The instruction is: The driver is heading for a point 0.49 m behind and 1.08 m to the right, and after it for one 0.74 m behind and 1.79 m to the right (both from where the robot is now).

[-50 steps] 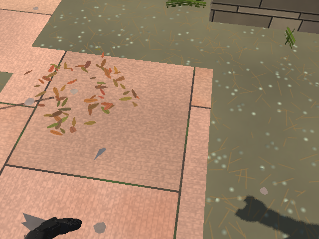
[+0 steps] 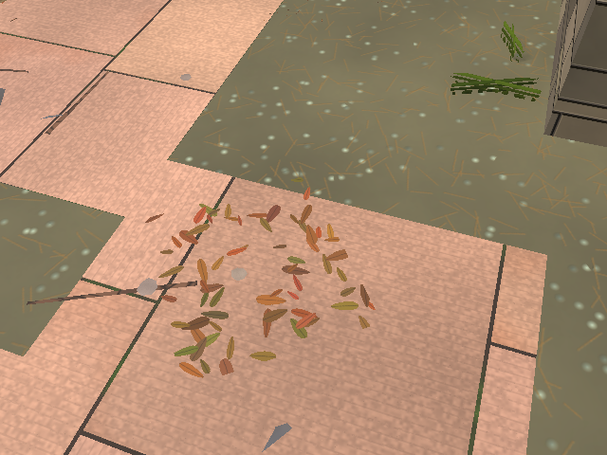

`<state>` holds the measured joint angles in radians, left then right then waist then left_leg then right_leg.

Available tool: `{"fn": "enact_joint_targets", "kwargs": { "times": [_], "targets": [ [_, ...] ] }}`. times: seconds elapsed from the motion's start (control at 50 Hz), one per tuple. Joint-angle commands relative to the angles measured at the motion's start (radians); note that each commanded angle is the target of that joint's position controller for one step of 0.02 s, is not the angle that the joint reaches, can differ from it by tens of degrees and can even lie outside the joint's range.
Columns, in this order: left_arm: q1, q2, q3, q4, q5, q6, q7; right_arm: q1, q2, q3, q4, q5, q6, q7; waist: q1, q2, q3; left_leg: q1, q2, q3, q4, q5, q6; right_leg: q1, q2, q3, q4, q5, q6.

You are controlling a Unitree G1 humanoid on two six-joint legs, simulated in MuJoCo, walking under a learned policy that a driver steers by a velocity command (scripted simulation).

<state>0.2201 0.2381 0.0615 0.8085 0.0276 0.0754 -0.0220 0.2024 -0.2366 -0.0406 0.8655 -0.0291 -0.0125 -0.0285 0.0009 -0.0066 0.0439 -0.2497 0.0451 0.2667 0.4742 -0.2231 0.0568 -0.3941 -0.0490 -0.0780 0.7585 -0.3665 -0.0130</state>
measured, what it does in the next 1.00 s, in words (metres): walks ahead, turning right: right foot, then left foot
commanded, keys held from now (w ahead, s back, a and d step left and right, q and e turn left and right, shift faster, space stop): e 0.44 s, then w+e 0.56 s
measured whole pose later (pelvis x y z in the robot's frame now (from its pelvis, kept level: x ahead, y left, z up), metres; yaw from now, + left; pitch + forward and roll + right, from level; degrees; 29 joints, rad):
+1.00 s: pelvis +0.11 -0.09 -0.01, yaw -36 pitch +2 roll +1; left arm 0.07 0.29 0.06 0.68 0.05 0.02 -0.09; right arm 0.41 -0.28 -0.06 0.87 -0.02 -0.06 -0.01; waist -0.07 -0.01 0.03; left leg 0.08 0.08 0.22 0.34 -0.43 -0.06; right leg -0.50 -0.01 -0.08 0.64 -0.28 -0.07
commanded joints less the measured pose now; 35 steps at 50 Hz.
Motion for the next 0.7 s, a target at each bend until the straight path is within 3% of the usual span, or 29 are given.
{"fn": "enact_joint_targets", "kwargs": {
  "times": [0.02, 0.04, 0.06, 0.08, 0.1, 0.12, 0.14, 0.18, 0.2, 0.26, 0.36, 0.44, 0.48, 0.5, 0.52, 0.54, 0.56, 0.58, 0.6, 0.64, 0.7],
  "targets": [
    [0.043, 0.064, 0.015, -0.071, -0.005, -0.019, -0.003, 0.0, -0.167, -0.046, -0.048, 0.005, 0.01, -0.002, 0.017, 0.1, -0.082, 0.043, 0.292, -0.181, -0.07, 0.166, 0.106, 0.107, 0.019, -0.024, -0.157, 0.019, -0.034],
    [0.068, 0.077, 0.017, -0.065, -0.004, -0.033, 0.0, 0.024, -0.164, -0.05, -0.038, 0.002, 0.018, -0.001, 0.027, 0.044, -0.085, 0.012, 0.257, -0.148, 0.012, 0.087, 0.048, 0.176, 0.026, 0.006, -0.28, 0.112, -0.048],
    [0.091, 0.16, 0.035, -0.065, 0.006, -0.05, 0.011, 0.068, -0.12, -0.044, -0.041, -0.004, 0.028, 0.005, 0.017, -0.167, -0.071, -0.08, 0.156, -0.064, 0.232, -0.079, -0.027, 0.222, -0.119, 0.234, -0.449, 0.227, -0.082],
    [0.107, 0.302, 0.068, -0.083, -0.001, -0.055, 0.016, 0.012, -0.062, -0.028, -0.107, 0.01, 0.039, -0.002, 0.029, -0.357, -0.013, -0.348, -0.052, -0.078, 0.405, -0.424, -0.094, 0.257, -0.351, 0.595, -0.494, 0.552, -0.232],
    [0.183, 0.286, 0.077, -0.056, -0.006, -0.048, 0.026, -0.044, -0.095, -0.03, -0.112, -0.004, 0.053, -0.007, 0.078, -0.217, -0.041, -0.35, -0.038, -0.227, 0.577, -0.433, -0.095, 0.247, -0.351, 0.555, -0.478, 0.588, -0.314],
    [0.132, 0.235, 0.062, -0.061, -0.012, -0.042, 0.034, -0.033, -0.094, -0.033, -0.105, 0.009, 0.056, -0.001, 0.038, -0.149, -0.033, -0.351, -0.024, -0.269, 0.627, -0.343, -0.093, 0.226, -0.285, 0.459, -0.464, 0.533, -0.301],
    [0.046, 0.2, 0.051, -0.079, -0.015, -0.034, 0.036, -0.022, -0.094, -0.034, -0.095, 0.02, 0.047, 0.004, 0.002, -0.109, -0.019, -0.344, -0.013, -0.29, 0.603, -0.246, -0.086, 0.204, -0.212, 0.384, -0.467, 0.455, -0.254],
    [-0.042, 0.158, 0.039, -0.115, -0.024, -0.032, 0.035, -0.001, -0.124, -0.044, -0.082, -0.005, 0.037, 0.009, -0.019, -0.11, -0.062, -0.325, -0.028, -0.282, 0.602, -0.157, -0.085, 0.241, -0.143, 0.323, -0.444, 0.534, -0.218],
    [-0.028, 0.156, 0.037, -0.115, -0.026, -0.035, 0.031, 0.008, -0.12, -0.045, -0.08, -0.006, 0.039, 0.012, -0.016, -0.086, -0.093, -0.312, -0.037, -0.282, 0.61, -0.15, -0.09, 0.26, -0.139, 0.318, -0.431, 0.585, -0.221],
    [0.026, 0.186, 0.048, -0.104, -0.025, -0.043, 0.027, -0.012, -0.093, -0.036, -0.099, 0.008, 0.047, 0.01, 0.007, -0.074, -0.1, -0.322, -0.041, -0.294, 0.524, -0.153, -0.104, 0.303, -0.138, 0.351, -0.421, 0.559, -0.228],
    [0.045, 0.211, 0.057, -0.109, -0.012, -0.035, 0.026, -0.056, -0.097, -0.029, -0.134, 0.013, 0.049, 0.001, 0.04, -0.114, -0.087, -0.265, -0.059, -0.309, 0.364, -0.178, -0.102, 0.272, -0.131, 0.44, -0.414, 0.422, -0.238],
    [0.008, 0.225, 0.063, -0.122, -0.007, -0.028, 0.014, -0.037, -0.108, -0.026, -0.152, 0.024, 0.036, -0.005, 0.032, -0.126, -0.099, -0.15, -0.091, -0.308, 0.245, -0.197, -0.082, 0.222, -0.115, 0.513, -0.387, 0.468, -0.218],
    [-0.021, 0.223, 0.066, -0.125, -0.011, -0.023, 0.008, 0.017, -0.107, -0.023, -0.15, 0.023, 0.023, -0.003, 0.0, -0.114, -0.127, -0.017, -0.11, -0.301, 0.108, -0.192, -0.059, 0.157, -0.076, 0.55, -0.394, 0.185, -0.195],
    [-0.066, 0.213, 0.064, -0.134, -0.016, -0.02, 0.007, 0.069, -0.098, -0.02, -0.139, 0.02, 0.014, -0.006, -0.048, -0.096, -0.109, 0.114, -0.113, -0.295, -0.045, -0.134, -0.043, 0.051, -0.028, 0.543, -0.381, -0.02, -0.157],
    [-0.082, 0.169, 0.053, -0.152, -0.022, -0.023, 0.009, 0.115, -0.151, -0.032, -0.131, 0.01, 0.006, -0.016, -0.071, 0.012, -0.083, 0.247, 0.004, -0.42, -0.193, -0.226, -0.007, -0.116, 0.054, 0.478, -0.293, -0.231, -0.095],
    [-0.055, 0.083, 0.031, -0.175, -0.031, -0.033, 0.013, 0.149, -0.264, -0.053, -0.143, 0.0, 0.003, -0.023, -0.067, 0.239, -0.106, 0.344, 0.292, -0.756, -0.324, -0.5, 0.066, -0.276, 0.205, 0.253, -0.002, -0.301, -0.04],
    [-0.09, 0.154, 0.041, -0.177, 0.01, -0.04, 0.018, 0.096, -0.312, -0.069, -0.144, -0.025, 0.003, -0.017, -0.058, 0.205, -0.004, 0.176, 0.369, -0.889, -0.387, -0.575, 0.138, -0.352, 0.179, 0.206, 0.148, -0.165, -0.03],
    [-0.094, 0.197, 0.054, -0.171, 0.018, -0.046, 0.01, 0.053, -0.24, -0.053, -0.15, -0.018, -0.001, -0.015, -0.02, 0.131, 0.037, 0.11, 0.327, -0.825, -0.371, -0.556, 0.143, -0.314, 0.12, 0.244, 0.217, -0.077, -0.032],
    [-0.048, 0.196, 0.058, -0.144, 0.015, -0.048, -0.005, 0.001, -0.186, -0.039, -0.156, -0.002, -0.007, -0.011, 0.016, 0.122, 0.048, 0.104, 0.259, -0.71, -0.369, -0.476, 0.112, -0.297, 0.111, 0.224, 0.257, -0.009, -0.019],
    [0.007, 0.182, 0.055, -0.109, 0.016, -0.045, -0.032, -0.016, -0.156, -0.03, -0.167, 0.007, -0.021, -0.008, 0.02, 0.158, 0.022, 0.146, 0.181, -0.538, -0.369, -0.322, 0.083, -0.292, 0.094, 0.169, 0.344, 0.068, 0.007],
    [-0.057, 0.147, 0.042, -0.13, 0.01, -0.044, -0.052, 0.085, -0.159, -0.038, -0.136, 0.004, -0.044, 0.006, -0.027, 0.117, 0.026, 0.224, 0.183, -0.441, -0.364, -0.189, 0.088, -0.36, 0.065, 0.155, 0.351, 0.128, 0.027]
  ]
}}
Keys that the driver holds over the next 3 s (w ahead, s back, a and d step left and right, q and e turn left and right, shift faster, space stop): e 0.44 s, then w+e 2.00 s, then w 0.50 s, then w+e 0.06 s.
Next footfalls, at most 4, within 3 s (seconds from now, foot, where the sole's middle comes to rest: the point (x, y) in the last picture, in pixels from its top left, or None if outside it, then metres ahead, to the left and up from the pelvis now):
0.06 right None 0.05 -0.10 -0.77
0.52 left None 0.08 0.09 -0.77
1.02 right None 0.17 -0.25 -0.77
1.54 left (506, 432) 0.53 -0.39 -0.77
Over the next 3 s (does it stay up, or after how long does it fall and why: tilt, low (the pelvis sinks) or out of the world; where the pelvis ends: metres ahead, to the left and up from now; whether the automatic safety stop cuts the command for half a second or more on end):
stays up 0.56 -1.08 0.01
